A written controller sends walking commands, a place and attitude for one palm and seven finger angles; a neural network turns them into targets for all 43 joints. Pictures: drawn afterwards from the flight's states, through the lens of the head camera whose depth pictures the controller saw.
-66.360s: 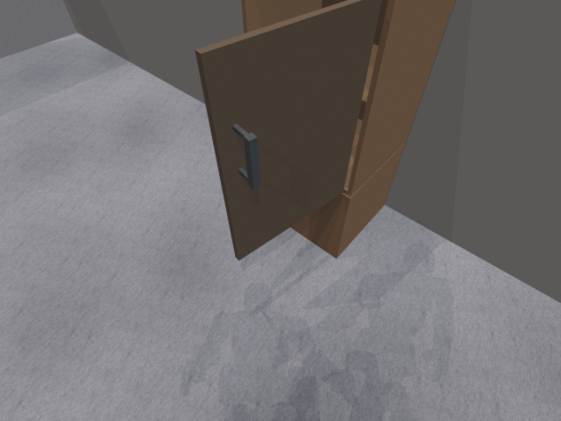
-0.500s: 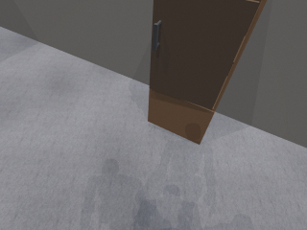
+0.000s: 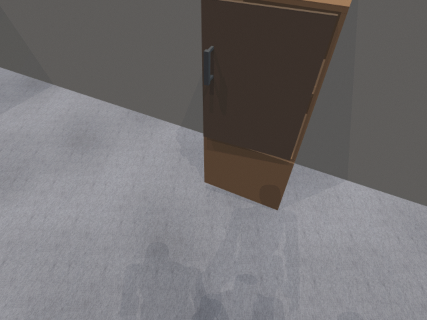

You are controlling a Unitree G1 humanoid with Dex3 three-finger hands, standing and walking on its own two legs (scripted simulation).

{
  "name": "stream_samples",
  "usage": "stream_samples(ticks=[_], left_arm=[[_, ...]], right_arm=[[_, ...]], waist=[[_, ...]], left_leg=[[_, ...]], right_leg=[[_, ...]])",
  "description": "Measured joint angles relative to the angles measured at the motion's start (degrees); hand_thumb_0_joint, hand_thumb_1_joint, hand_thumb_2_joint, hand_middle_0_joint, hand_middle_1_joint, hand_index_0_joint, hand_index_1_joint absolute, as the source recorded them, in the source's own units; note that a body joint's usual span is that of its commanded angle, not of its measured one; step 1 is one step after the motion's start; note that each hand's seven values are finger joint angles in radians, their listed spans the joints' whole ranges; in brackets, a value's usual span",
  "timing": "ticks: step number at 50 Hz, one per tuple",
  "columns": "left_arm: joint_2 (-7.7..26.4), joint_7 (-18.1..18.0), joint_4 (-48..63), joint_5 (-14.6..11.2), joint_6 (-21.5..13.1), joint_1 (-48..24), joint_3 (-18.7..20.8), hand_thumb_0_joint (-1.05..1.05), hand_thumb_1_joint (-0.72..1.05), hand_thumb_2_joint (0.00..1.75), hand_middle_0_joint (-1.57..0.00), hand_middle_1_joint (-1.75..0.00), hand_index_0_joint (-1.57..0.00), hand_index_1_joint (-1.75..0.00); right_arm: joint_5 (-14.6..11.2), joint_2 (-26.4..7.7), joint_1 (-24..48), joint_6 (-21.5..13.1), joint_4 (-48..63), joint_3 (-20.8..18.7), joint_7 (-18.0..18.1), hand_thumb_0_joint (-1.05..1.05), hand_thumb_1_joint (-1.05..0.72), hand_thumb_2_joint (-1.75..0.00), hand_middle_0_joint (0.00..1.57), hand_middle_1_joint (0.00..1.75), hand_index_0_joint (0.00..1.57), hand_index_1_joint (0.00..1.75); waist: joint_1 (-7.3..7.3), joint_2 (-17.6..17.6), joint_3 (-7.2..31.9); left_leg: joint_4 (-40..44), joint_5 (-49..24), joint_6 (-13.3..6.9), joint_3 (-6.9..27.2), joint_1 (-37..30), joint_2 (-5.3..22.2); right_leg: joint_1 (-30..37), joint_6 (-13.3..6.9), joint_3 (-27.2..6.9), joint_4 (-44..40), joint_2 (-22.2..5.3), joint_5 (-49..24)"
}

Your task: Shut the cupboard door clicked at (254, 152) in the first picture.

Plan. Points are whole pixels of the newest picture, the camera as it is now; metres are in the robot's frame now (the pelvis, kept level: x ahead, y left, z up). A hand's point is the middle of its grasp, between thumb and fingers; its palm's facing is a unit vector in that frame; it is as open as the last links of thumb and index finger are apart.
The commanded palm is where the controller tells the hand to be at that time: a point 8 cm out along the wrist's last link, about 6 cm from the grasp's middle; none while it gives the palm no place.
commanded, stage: let the arm hang, fingers relaxed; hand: left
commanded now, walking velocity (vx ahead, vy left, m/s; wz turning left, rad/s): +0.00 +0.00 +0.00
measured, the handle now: (209, 65) +0.95 +0.06 +0.03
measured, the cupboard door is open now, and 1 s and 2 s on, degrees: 4 4 4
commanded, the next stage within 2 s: look to check the result in 0.10 s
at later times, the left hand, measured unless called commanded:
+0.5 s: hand out of the picture -0.01 +0.17 -0.18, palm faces +0.04 -0.98 -0.20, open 7.4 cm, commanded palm none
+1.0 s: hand out of the picture +0.02 +0.18 -0.18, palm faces +0.13 -0.97 -0.21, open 7.4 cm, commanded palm none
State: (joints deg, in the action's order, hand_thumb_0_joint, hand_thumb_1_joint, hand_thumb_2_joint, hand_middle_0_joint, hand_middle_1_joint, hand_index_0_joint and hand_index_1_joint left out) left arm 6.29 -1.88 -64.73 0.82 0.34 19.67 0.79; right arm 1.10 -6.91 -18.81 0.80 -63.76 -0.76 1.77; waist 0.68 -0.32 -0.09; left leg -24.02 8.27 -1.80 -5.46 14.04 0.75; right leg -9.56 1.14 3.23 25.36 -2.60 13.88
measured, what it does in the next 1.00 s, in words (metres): stands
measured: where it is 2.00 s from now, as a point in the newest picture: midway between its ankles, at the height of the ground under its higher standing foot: outside the picture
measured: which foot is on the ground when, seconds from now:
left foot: down 0.00-1.00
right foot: down 0.00-1.00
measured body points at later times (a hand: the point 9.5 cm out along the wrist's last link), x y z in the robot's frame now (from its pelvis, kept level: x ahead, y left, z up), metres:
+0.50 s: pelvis +0.01 -0.01 +0.00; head +0.02 -0.01 +0.45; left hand -0.01 +0.22 -0.16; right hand +0.00 -0.23 -0.16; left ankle +0.05 +0.10 -0.74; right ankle +0.00 -0.13 -0.74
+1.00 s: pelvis +0.02 -0.01 -0.01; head +0.04 +0.00 +0.44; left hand +0.02 +0.23 -0.17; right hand +0.05 -0.24 -0.16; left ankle +0.06 +0.10 -0.74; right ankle +0.00 -0.13 -0.74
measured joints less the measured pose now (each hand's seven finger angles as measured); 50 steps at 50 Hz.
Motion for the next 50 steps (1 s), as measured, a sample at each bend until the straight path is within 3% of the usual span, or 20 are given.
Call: stream_samples(ticks=[14, 42, 50], left_arm=[[1.8, 0.1, -0.2, -0.3, 0.0, -1.6, 0.3, 0.0, 0.9, 0.9, -0.2, -0.3, -0.2, -0.3], [3.4, 0.3, -0.6, -0.3, 0.0, -4.3, 0.3, 0.0, 0.9, 0.9, -0.2, -0.3, -0.2, -0.3], [3.2, 0.1, 3.3, -0.1, 1.1, -5.2, 2.1, 0.0, 0.9, 0.9, -0.2, -0.3, -0.21, -0.3]], right_arm=[[0.0, -1.0, 0.2, 0.1, -0.4, 0.0, 0.0, 0.01, -0.91, -0.9, 0.2, 0.29, 0.19, 0.3], [-0.2, -2.8, 5.0, -0.3, 0.0, 0.3, 0.0, 0.01, -0.91, -0.89, 0.2, 0.29, 0.19, 0.3], [0.1, -2.6, 4.1, 1.6, 2.5, -0.8, -0.8, 0.01, -0.91, -0.89, 0.2, 0.29, 0.19, 0.3]], waist=[[0.44, 0.2, -1.7], [-0.08, 0.3, -2.5], [0.44, -0.2, -3.8]], left_leg=[[-0.3, 0.5, 0.6, 0.6, -0.5, 0.6], [1.1, 1.1, 0.8, 1.1, -2.5, 0.3], [-8.0, 4.7, 0.7, 4.6, 3.6, -0.6]], right_leg=[[1.1, -0.5, 0.5, -0.8, 0.7, 0.1], [3.8, -0.4, 1.1, -3.1, 0.6, 0.4], [0.6, -0.4, 4.9, 3.9, -0.6, 4.7]])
